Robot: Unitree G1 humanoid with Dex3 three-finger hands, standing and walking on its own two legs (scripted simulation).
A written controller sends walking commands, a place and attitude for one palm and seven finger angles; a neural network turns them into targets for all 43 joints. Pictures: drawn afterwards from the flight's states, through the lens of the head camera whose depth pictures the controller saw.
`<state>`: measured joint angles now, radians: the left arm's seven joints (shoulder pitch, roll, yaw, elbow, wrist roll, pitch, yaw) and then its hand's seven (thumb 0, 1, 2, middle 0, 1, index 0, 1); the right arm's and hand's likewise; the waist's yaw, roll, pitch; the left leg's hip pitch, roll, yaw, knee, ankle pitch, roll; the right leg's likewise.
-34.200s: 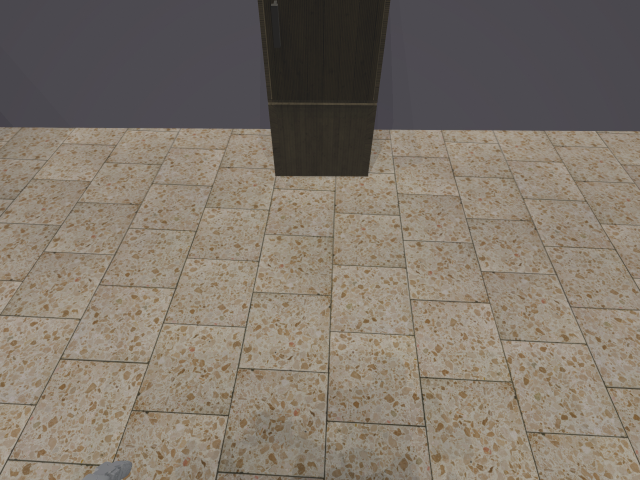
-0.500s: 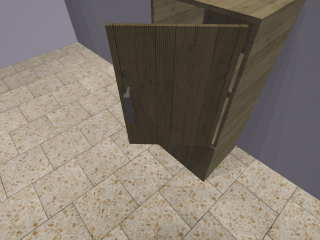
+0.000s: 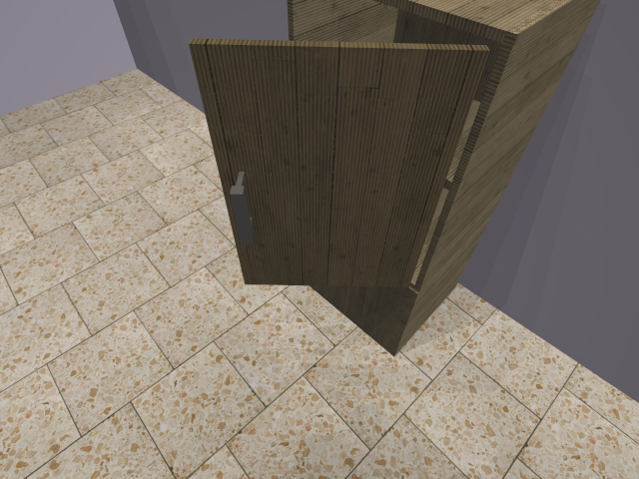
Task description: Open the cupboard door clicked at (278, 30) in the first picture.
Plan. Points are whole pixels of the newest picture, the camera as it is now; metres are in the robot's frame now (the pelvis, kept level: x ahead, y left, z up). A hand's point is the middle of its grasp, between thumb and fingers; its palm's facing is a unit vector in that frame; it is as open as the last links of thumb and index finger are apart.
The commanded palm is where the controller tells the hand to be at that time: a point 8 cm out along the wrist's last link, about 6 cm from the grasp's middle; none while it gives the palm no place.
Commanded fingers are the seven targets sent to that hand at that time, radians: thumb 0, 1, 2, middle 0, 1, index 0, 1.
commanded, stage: look again from close up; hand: left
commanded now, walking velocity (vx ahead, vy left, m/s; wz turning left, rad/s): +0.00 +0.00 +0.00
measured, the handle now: (244, 209) +0.58 +0.18 -0.05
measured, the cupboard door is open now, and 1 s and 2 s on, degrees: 44 44 44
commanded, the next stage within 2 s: raise the hand with hooked fingers in 0.24 s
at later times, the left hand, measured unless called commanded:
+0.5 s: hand (179, 432) +0.18 +0.19 -0.05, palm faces +0.30 -0.95 -0.12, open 7.6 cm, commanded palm +0.12 +0.23 -0.07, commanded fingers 0.00 0.69 0.81 -0.22 -0.44 -0.22 -0.44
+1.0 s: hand (181, 432) +0.19 +0.19 -0.06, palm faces +0.03 -1.00 -0.05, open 10.0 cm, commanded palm +0.16 +0.25 -0.06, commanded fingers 0.00 0.11 0.56 -0.26 -0.81 -0.26 -0.81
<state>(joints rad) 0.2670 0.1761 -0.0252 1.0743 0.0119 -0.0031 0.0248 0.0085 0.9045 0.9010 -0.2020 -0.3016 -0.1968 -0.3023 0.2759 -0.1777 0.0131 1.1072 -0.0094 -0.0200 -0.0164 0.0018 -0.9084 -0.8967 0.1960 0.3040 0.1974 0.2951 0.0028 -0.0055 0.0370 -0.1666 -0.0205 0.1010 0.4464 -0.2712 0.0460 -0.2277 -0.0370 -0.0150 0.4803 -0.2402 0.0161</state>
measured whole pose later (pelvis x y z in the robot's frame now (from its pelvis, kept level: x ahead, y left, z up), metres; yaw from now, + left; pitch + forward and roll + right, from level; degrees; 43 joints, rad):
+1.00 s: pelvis -0.04 -0.05 -0.11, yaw +4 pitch +16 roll -2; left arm 0.22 0.29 0.30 0.17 -0.35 -0.40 -0.46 0.01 0.33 0.66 -0.24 -0.67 -0.24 -0.67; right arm 0.19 -0.21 0.01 0.60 0.04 -0.25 -0.06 0.01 -0.90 -0.90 0.20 0.30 0.20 0.30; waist 0.02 0.02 -0.12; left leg -0.98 0.05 -0.04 1.25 -0.56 -0.02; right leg -0.97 -0.01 -0.14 1.20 -0.52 -0.06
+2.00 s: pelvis -0.02 +0.00 -0.09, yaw +3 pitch +18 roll -3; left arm -0.01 0.42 0.44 0.39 -0.38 -0.33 -0.54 -0.01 -0.50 0.30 -0.30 -1.20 -0.30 -1.20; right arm 0.26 -0.28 0.03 0.54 0.03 -0.19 -0.06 0.01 -0.90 -0.90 0.20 0.30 0.20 0.30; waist 0.00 0.01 -0.12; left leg -0.93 0.03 0.01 1.16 -0.54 0.04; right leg -0.91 -0.02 -0.10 1.08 -0.47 0.00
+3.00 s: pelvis -0.02 -0.01 -0.09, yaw +2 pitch +19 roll -2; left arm -0.30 0.44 0.43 0.64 -0.30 -0.34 -0.49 -0.01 -0.50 0.30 -0.30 -1.20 -0.30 -1.20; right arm 0.29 -0.27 0.03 0.57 0.04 -0.13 -0.06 0.01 -0.90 -0.90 0.20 0.30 0.20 0.30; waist -0.05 0.01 -0.13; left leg -0.96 0.04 0.02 1.16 -0.53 0.03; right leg -0.96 -0.01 -0.08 1.09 -0.47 -0.02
